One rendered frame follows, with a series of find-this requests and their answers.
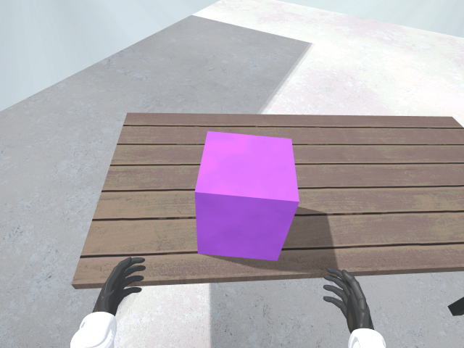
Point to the left robot forearm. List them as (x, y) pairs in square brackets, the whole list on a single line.
[(97, 330)]

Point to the carton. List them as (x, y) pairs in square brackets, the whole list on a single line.
[(246, 195)]

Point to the right robot forearm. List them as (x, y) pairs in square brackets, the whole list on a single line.
[(366, 338)]

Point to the robot left hand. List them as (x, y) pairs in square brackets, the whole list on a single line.
[(113, 292)]

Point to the table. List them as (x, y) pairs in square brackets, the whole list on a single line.
[(378, 195)]

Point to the robot right hand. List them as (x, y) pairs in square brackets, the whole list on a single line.
[(353, 304)]

